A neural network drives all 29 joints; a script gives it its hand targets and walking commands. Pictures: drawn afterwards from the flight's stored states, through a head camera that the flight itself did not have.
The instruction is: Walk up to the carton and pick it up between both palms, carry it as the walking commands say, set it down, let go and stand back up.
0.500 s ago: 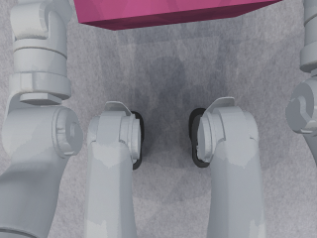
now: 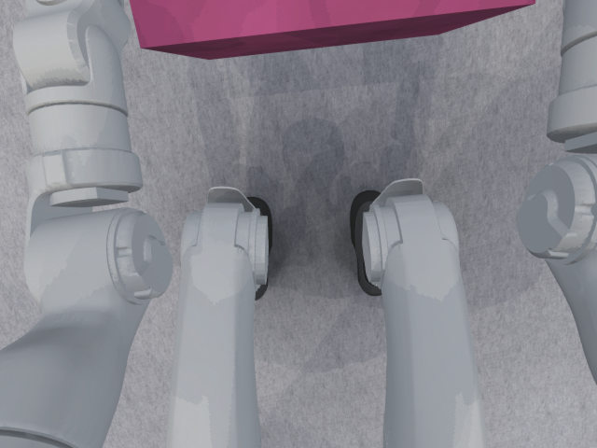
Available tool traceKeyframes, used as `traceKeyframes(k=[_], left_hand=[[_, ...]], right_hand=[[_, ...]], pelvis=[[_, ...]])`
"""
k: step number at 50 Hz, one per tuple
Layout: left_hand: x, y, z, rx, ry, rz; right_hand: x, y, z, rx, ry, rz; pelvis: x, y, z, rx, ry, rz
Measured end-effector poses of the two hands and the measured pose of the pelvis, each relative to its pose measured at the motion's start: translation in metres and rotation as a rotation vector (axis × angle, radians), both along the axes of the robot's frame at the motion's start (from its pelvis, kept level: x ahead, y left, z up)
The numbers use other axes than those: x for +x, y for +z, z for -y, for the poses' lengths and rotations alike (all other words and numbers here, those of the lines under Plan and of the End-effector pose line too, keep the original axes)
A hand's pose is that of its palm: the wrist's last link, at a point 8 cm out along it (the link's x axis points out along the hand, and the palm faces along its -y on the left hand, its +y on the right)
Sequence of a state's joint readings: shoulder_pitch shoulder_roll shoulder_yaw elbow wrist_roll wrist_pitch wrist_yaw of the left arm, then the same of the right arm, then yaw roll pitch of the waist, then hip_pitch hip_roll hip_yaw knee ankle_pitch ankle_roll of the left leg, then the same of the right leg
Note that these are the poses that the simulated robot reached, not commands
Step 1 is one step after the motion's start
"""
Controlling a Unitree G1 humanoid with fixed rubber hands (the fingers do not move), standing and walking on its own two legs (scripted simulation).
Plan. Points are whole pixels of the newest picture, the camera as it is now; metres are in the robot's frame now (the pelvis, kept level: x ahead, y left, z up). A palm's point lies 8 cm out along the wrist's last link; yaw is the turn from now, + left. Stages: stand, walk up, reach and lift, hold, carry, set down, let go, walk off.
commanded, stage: reach and lift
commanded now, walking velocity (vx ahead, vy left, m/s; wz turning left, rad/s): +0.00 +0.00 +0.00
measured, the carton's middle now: out of the picture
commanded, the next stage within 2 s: none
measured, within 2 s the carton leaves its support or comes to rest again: neither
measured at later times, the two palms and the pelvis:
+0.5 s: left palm out of the picture +0.54 +0.18 -0.06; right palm out of the picture +0.56 -0.21 -0.05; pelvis -0.01 +0.00 +0.05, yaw -1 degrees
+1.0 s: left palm out of the picture +0.52 +0.18 +0.00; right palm out of the picture +0.54 -0.20 +0.02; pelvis -0.01 +0.00 +0.11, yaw -1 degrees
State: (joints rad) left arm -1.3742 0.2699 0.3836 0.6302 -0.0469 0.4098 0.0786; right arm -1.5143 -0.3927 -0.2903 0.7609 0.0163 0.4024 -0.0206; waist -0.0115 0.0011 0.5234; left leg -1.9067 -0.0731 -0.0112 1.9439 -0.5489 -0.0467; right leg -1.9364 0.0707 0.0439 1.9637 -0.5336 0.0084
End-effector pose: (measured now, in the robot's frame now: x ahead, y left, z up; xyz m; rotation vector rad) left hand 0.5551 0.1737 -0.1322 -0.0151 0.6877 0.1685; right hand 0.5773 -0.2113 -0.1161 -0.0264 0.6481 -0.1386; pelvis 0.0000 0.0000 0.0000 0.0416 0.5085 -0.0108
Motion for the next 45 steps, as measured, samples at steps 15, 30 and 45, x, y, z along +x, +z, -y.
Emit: traceKeyframes(k=[15,30,45], left_hand=[[-0.010,0.043,-0.003,-0.002,-0.002,0.008],[-0.022,0.082,-0.007,-0.002,-0.002,0.012],[-0.033,0.122,-0.008,-0.002,-0.004,0.016]], right_hand=[[-0.014,0.041,-0.003,0.007,-0.013,0.006],[-0.026,0.081,-0.007,0.006,-0.014,0.010],[-0.038,0.121,-0.008,0.003,-0.016,0.014]], pelvis=[[-0.010,0.031,-0.001,-0.007,-0.005,0.019],[-0.013,0.063,-0.002,-0.015,-0.008,0.049],[-0.012,0.097,-0.004,-0.020,-0.011,0.088]])
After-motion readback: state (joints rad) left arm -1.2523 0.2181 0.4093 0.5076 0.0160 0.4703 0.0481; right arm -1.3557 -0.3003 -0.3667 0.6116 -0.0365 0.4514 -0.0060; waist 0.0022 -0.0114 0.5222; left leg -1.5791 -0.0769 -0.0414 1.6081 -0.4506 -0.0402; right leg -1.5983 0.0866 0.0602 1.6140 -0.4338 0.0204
